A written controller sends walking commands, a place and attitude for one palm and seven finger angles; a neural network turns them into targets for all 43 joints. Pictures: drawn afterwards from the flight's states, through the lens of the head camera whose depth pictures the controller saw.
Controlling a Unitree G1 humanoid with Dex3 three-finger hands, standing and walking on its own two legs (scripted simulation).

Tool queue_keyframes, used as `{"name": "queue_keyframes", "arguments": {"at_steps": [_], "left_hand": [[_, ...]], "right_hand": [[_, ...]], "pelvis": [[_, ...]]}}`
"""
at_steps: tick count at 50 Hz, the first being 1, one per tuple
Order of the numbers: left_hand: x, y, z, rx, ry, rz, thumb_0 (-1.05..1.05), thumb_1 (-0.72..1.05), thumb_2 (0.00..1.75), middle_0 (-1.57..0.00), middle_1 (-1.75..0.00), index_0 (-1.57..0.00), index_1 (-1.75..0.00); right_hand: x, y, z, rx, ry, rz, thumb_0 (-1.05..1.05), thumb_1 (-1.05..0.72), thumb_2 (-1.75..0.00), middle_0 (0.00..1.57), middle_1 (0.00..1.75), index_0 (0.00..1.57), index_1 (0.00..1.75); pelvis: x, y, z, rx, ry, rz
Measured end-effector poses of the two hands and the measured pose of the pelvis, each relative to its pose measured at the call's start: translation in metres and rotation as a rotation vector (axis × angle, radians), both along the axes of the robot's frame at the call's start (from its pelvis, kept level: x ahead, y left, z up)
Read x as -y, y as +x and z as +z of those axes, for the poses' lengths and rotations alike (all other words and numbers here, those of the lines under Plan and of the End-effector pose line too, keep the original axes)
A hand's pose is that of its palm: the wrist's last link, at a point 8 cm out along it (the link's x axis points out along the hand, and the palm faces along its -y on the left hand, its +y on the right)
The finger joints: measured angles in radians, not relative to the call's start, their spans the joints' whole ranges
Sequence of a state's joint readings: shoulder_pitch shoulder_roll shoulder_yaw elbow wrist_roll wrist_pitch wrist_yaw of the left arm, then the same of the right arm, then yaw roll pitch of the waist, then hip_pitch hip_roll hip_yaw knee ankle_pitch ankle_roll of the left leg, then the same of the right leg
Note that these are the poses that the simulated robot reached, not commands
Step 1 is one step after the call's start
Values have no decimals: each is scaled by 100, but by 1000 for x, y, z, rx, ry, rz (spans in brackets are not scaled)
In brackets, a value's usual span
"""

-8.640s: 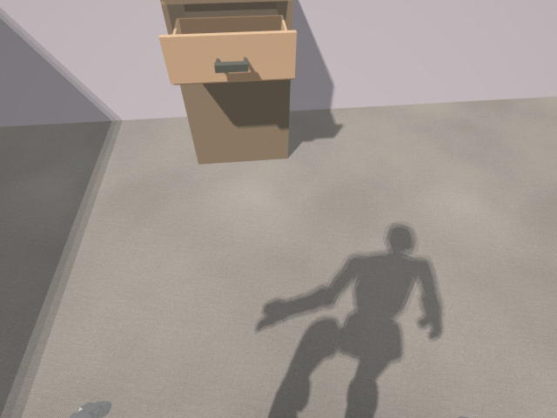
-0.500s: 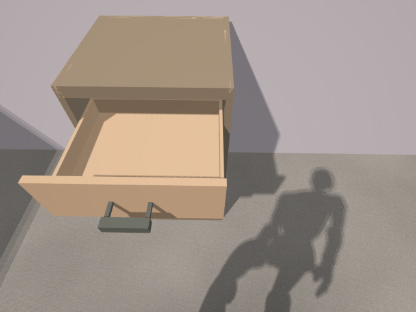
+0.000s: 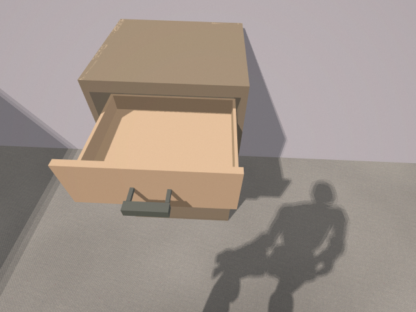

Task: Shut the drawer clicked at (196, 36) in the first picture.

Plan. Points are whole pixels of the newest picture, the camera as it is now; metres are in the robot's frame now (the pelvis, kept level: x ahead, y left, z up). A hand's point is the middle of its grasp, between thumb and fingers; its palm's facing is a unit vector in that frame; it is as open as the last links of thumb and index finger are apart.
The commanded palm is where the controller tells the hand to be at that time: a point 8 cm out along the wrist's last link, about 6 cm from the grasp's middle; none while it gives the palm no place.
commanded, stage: come to a stop and stand still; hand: left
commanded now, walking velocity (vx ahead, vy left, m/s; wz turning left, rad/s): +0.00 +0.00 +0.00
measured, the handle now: (148, 200) +0.37 +0.17 -0.06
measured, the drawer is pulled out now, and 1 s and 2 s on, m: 0.28 0.28 0.28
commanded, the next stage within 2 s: look again from close up in 0.24 s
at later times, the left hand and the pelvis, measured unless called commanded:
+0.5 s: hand out of the picture +0.00 +0.17 -0.17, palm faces -0.01 -0.98 -0.19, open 7.4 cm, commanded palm none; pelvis +0.01 +0.00 +0.01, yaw -1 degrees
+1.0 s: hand out of the picture +0.09 +0.17 -0.11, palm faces +0.18 -0.95 -0.24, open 7.2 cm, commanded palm +0.11 +0.20 -0.06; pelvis +0.01 -0.02 +0.01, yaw +0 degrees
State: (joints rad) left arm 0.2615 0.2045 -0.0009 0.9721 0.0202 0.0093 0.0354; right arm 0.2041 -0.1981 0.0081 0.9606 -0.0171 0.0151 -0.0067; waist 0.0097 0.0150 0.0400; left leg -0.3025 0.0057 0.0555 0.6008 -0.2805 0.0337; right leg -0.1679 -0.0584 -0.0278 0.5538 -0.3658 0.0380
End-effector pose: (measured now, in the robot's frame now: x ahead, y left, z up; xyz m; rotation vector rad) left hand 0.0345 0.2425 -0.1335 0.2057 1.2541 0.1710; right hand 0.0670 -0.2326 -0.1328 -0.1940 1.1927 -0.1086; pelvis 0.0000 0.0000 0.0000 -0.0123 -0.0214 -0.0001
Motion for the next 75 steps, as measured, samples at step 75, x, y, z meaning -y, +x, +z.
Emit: {"name": "queue_keyframes", "arguments": {"at_steps": [75], "left_hand": [[45, 88, 114, 1263, -104, -160, 2, 90, 90, -63, -77, -63, -76]], "right_hand": [[37, 108, -3, 645, -29, 125, 1, -90, -90, 20, 30, 20, 30]], "pelvis": [[55, -41, -84, -233, -31, 34]]}}
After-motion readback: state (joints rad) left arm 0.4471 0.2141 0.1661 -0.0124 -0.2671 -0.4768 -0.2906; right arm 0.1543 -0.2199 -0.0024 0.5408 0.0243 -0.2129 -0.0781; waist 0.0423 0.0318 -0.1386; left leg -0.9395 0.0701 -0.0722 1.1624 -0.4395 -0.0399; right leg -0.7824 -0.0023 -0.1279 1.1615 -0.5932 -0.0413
